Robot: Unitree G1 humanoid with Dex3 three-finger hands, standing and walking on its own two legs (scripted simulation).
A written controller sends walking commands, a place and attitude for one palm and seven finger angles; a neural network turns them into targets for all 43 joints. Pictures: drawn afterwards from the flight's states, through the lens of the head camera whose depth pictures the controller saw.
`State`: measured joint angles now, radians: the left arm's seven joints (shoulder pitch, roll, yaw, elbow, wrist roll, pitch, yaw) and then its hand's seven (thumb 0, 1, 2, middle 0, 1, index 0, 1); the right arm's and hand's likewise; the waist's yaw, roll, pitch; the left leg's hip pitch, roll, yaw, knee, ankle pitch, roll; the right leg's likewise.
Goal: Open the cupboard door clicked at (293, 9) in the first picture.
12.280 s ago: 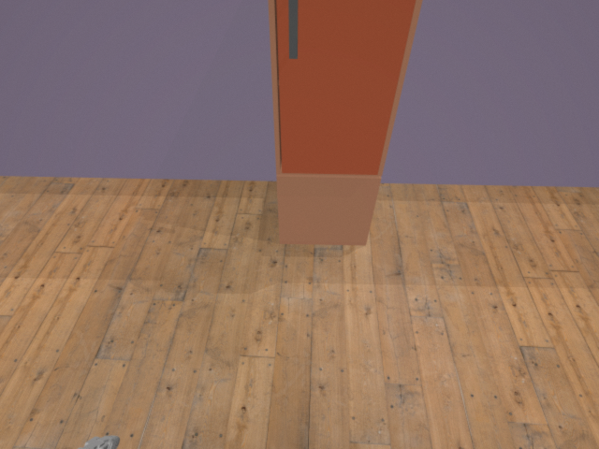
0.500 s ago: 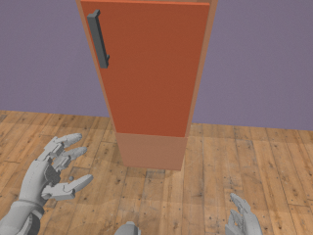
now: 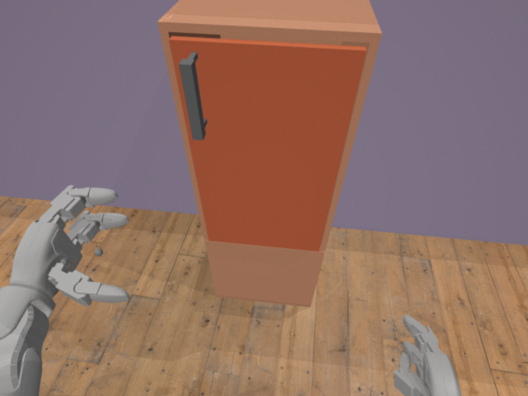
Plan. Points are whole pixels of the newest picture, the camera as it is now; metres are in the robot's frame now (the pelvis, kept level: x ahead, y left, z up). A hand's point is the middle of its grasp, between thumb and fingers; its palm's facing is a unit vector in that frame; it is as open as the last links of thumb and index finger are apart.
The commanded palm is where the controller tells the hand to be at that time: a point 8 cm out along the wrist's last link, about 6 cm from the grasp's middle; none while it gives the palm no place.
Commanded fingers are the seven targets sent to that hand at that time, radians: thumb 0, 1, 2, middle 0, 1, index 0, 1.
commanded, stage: raise the hand with hooked fingers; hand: left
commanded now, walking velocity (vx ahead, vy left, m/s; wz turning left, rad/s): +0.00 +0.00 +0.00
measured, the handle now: (196, 97) +0.58 +0.19 +0.17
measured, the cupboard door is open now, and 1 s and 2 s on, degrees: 0 0 0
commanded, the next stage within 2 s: move the hooked fingers beside the handle in 0.86 s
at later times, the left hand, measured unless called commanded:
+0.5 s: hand (72, 194) +0.30 +0.28 +0.19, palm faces +0.03 -1.00 -0.07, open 14.0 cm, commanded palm +0.26 +0.32 +0.19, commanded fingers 0.00 -0.50 0.30 -0.30 -1.20 -0.30 -1.20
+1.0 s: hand (90, 193) +0.30 +0.26 +0.18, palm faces +0.04 -1.00 -0.05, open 14.0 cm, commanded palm +0.28 +0.31 +0.19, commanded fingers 0.00 -0.50 0.30 -0.30 -1.20 -0.30 -1.20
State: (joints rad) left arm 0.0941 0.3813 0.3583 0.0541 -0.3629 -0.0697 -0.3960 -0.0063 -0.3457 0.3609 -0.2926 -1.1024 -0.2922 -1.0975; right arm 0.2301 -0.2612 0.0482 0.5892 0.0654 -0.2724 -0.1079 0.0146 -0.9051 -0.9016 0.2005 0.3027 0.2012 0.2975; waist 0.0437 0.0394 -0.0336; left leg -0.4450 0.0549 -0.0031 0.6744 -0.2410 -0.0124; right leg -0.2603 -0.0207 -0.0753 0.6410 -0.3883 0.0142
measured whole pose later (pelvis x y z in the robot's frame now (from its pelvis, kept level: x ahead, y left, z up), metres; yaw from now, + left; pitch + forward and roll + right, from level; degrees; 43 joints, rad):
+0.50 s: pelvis +0.00 +0.00 +0.01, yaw +0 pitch -1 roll -1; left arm -0.19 0.51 0.45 0.25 -0.35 0.11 -0.49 -0.01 -0.50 0.30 -0.30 -1.20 -0.30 -1.20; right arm 0.24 -0.27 0.08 0.60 0.09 -0.21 -0.11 0.01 -0.90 -0.90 0.20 0.30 0.20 0.30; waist 0.05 0.06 -0.01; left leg -0.34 0.05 0.00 0.54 -0.18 -0.02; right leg -0.16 -0.02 -0.08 0.51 -0.33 0.01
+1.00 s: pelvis +0.01 -0.01 +0.01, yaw +0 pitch -1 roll -1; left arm -0.16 0.47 0.45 0.23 -0.35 0.11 -0.47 -0.01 -0.50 0.30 -0.30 -1.20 -0.30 -1.20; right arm 0.22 -0.27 0.07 0.60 0.09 -0.19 -0.12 0.01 -0.90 -0.90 0.20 0.30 0.20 0.30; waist 0.05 0.06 -0.02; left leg -0.32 0.06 0.00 0.53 -0.19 -0.03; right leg -0.14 -0.01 -0.07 0.51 -0.34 0.00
